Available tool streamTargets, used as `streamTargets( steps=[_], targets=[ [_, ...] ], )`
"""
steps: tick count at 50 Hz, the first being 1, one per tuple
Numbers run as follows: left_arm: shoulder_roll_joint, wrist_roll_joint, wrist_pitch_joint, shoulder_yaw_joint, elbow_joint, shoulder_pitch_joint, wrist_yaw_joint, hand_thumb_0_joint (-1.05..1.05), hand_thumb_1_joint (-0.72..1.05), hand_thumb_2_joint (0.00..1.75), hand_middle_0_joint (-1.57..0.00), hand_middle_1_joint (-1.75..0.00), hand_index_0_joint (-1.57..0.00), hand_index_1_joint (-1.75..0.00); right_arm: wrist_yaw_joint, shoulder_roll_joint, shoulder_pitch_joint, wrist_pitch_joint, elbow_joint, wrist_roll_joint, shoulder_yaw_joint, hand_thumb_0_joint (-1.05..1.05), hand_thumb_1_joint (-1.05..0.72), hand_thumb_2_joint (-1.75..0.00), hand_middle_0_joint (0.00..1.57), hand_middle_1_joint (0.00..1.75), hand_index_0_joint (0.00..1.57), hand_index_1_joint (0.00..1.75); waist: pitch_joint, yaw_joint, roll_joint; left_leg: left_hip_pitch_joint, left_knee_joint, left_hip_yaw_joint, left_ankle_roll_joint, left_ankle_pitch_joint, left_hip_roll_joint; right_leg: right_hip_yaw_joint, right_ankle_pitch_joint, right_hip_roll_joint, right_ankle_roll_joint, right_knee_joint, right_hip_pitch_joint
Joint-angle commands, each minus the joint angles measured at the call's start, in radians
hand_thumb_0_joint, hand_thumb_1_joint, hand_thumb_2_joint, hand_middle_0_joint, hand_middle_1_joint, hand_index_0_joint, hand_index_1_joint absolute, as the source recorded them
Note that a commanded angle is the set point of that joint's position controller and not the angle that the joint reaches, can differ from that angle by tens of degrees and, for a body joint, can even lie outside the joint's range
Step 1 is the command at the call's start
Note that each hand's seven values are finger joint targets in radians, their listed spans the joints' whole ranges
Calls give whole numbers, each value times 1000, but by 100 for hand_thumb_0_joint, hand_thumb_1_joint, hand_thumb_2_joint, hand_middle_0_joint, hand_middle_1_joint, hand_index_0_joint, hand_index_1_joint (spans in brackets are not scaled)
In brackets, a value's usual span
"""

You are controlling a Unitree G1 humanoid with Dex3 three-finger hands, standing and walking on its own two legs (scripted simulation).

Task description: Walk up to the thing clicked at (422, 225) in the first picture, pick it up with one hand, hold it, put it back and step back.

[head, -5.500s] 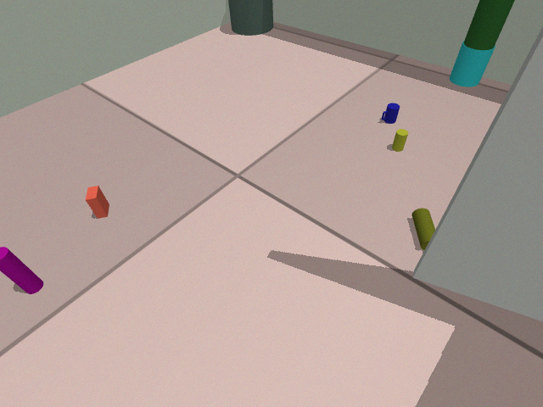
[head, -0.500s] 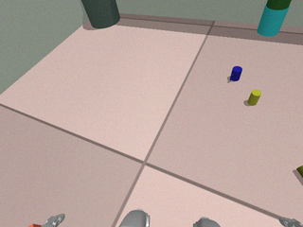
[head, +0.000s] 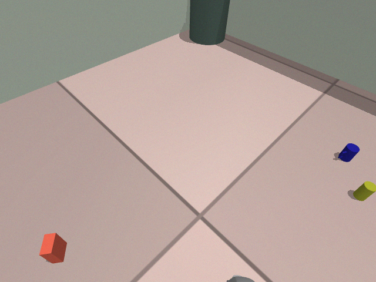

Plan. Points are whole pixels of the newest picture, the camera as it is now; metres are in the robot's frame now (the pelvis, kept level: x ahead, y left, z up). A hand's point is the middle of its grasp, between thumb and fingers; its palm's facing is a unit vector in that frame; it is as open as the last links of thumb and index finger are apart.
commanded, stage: walk up
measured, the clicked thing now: out of the picture +0.06 -0.92 -0.72
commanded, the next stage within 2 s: stand in 1.14 s
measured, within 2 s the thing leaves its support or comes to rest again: neither
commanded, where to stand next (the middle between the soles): +0.08 +0.01 m, yaw +12 degrees
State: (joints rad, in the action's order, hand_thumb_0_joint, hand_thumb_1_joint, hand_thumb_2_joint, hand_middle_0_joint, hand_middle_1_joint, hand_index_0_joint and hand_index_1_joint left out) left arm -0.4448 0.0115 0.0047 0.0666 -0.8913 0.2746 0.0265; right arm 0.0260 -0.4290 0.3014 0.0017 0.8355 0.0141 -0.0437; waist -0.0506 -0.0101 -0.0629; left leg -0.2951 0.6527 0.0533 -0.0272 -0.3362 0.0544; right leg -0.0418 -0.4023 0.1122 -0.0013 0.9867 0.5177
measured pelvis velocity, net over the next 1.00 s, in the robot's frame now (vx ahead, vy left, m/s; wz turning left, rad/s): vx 0.04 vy -0.01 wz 0.27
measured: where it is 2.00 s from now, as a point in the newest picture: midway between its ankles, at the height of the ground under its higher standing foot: outside the picture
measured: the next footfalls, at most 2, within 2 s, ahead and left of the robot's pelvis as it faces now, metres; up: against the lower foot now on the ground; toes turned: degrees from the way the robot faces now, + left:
right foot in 0.12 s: +0.11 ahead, -0.14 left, +0.00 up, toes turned +11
left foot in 0.46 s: +0.09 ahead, +0.14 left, +0.00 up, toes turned +12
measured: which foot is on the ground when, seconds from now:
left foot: down 0.00-0.16, up 0.18-0.44, down 0.46-1.00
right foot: up 0.00-0.10, down 0.12-1.00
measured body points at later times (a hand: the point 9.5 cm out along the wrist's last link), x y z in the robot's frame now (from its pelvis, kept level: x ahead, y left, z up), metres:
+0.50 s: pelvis +0.04 +0.00 -0.01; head +0.08 +0.01 +0.44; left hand +0.06 +0.35 -0.11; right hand +0.19 -0.29 -0.13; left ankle +0.05 +0.13 -0.72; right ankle +0.08 -0.13 -0.72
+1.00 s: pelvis +0.04 -0.01 +0.01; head +0.06 +0.00 +0.46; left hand +0.04 +0.31 -0.12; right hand +0.24 -0.26 -0.12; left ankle +0.05 +0.13 -0.72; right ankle +0.07 -0.15 -0.72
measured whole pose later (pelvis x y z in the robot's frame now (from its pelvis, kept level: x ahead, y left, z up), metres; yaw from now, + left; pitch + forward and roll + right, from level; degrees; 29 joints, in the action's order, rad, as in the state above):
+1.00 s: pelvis +0.04 -0.01 +0.01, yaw +16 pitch -2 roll -1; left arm -0.37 -0.01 0.00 0.00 -1.08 0.09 0.01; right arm 0.01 -0.37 0.05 -0.02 1.06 -0.01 0.01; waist -0.08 -0.03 0.02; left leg -0.30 0.57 0.08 0.02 -0.24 0.00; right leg -0.06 -0.30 0.07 0.04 0.55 0.21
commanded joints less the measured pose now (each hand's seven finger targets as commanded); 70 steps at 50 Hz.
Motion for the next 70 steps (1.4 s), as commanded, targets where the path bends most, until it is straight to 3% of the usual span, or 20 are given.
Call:
streamTargets(
  steps=[1,5,6,7,8,9,10,14,20,22,23,24,25,26,29,34,36,38,41,70],
  targets=[
    [-185,1,-37,54,72,-24,-24,0,90,90,-20,-30,-20,-30,-33,-264,-44,-31,-89,7,-80,0,-90,-90,20,30,20,30,-9,8,261,-32,-225,296,-180,120,-206,15,1,-21,-1,-120,-6],
    [-143,-4,-68,45,58,15,-45,0,90,90,-20,-30,-20,-30,-37,-232,-58,-18,-100,-8,-69,0,-90,-90,20,30,20,30,74,-36,205,-63,36,200,-147,589,-165,-20,186,-92,-29,-422,-269],
    [-181,5,-78,50,52,39,-52,0,90,90,-20,-30,-20,-30,-40,-181,-54,-19,-103,-28,-53,0,-90,-90,20,30,20,30,119,-53,127,-61,129,159,-88,517,-109,40,293,-48,-56,-490,-339],
    [-255,18,-85,65,55,57,-58,0,90,90,-20,-30,-20,-30,-42,-124,-34,-22,-116,-40,-36,0,-90,-90,20,30,20,30,160,-55,-65,-186,299,94,-29,324,-17,283,383,148,-105,-536,-437],
    [-302,15,-78,77,72,22,-56,0,90,90,-20,-30,-20,-30,-52,-118,-15,-17,-113,-27,-33,0,-90,-90,20,30,20,30,119,-44,-169,-340,346,23,-7,-191,54,496,350,328,-192,-608,-471],
    [-337,13,-70,87,86,-40,-51,0,90,90,-20,-30,-20,-30,-67,-193,-13,-8,-95,-14,-57,0,-90,-90,20,30,20,30,117,-40,-187,-323,466,56,-8,-296,-20,617,280,436,-307,-620,-404],
    [-294,9,-65,84,101,-68,-49,0,90,90,-20,-30,-20,-30,-67,-229,-17,-7,-77,-5,-71,0,-90,-90,20,30,20,30,76,-29,-124,-318,508,69,-2,-263,-46,553,233,413,-310,-626,-356],
    [-221,20,-63,53,85,-75,-50,0,90,90,-20,-30,-20,-30,-32,-182,-9,-8,-35,-5,-70,0,-90,-90,20,30,20,30,43,-22,-119,-253,388,5,13,-98,-31,176,168,159,-173,-560,-294],
    [-226,10,-35,54,101,-120,-30,0,90,90,-20,-30,-20,-30,-28,-149,-32,-33,-1,-12,-54,0,-90,-90,20,30,20,30,71,-17,-213,-84,57,-114,37,2,-40,68,367,178,-191,-447,-274],
    [-188,-9,-20,38,97,-129,-27,0,90,90,-20,-30,-20,-30,-40,-154,8,-50,33,-4,-59,0,-90,-90,20,30,20,30,91,11,-94,39,-108,-132,20,179,-2,15,389,145,-137,-296,-233],
    [-154,-13,-14,25,89,-110,-28,0,90,90,-20,-30,-20,-30,-47,-172,11,-57,39,2,-65,0,-90,-90,20,30,20,30,110,15,-12,96,-156,-59,3,227,-36,-18,321,114,-96,-191,-195],
    [-102,-21,-8,9,97,-93,-27,0,90,90,-20,-30,-20,-30,-54,-246,-12,-62,22,15,-80,0,-90,-90,20,30,20,30,114,4,177,146,-191,225,-63,312,-201,-42,129,32,-38,-57,-52],
    [-93,-31,8,9,94,-76,-34,0,90,90,-20,-30,-20,-30,-57,-302,-59,-63,-8,18,-79,0,-90,-90,20,30,20,30,96,-20,223,105,-248,470,-174,304,-379,-5,-193,-44,-14,-38,18],
    [-161,-23,13,23,70,-111,-43,0,90,90,-20,-30,-20,-30,-56,-331,-90,-58,2,2,-84,0,-90,-90,20,30,20,30,79,13,238,2,-260,509,-270,232,-416,65,-227,2,-14,-4,-68],
    [-157,-28,8,30,22,-108,-35,0,90,90,-20,-30,-20,-30,-65,-225,-166,-56,4,3,-48,0,-90,-90,20,30,20,30,65,-18,195,-21,-168,262,-172,357,-270,74,-127,1,-20,-72,-106],
    [-130,-18,-15,14,-50,-58,-41,0,90,90,-20,-30,-20,-30,-54,-204,-203,-36,29,-11,-31,0,-90,-90,20,30,20,30,132,-35,229,-36,-46,149,-105,384,-195,8,132,-56,-14,-457,-327],
    [-193,-2,-38,18,-52,-87,-50,0,90,90,-20,-30,-20,-30,-52,-139,-196,-35,38,-31,-10,0,-90,-90,20,30,20,30,172,-22,83,-54,48,80,-32,348,-130,174,355,74,-56,-519,-385],
    [-239,-3,-31,16,-34,-236,-41,0,90,90,-20,-30,-20,-30,-55,-152,-152,-28,99,-25,-20,0,-90,-90,20,30,20,30,112,42,-6,71,-18,36,-4,110,-78,230,245,153,-111,-513,-182],
    [-152,-17,-30,-13,-77,-197,-35,0,90,90,-20,-30,-20,-30,-42,-186,-262,-38,109,-17,-16,0,-90,-90,20,30,20,30,90,-2,89,33,-119,158,-54,206,-164,49,189,5,-21,-475,-250],
    [-140,-6,-36,-13,-210,-258,-31,0,90,90,-20,-30,-20,-30,-27,-132,-310,-31,243,-6,-5,0,-90,-90,20,30,20,30,91,5,77,111,-322,92,21,290,-160,71,219,28,-6,-691,-421]
  ],
)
